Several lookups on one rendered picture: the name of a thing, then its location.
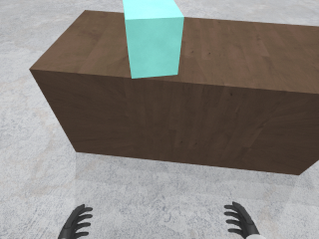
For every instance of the robot left hand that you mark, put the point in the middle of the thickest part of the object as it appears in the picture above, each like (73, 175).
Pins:
(71, 226)

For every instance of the pedestal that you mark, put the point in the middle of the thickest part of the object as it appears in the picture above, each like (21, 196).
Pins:
(246, 94)

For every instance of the carton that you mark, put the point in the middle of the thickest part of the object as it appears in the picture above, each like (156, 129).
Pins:
(154, 33)

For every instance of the robot right hand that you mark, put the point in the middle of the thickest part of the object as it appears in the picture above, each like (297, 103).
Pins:
(247, 226)

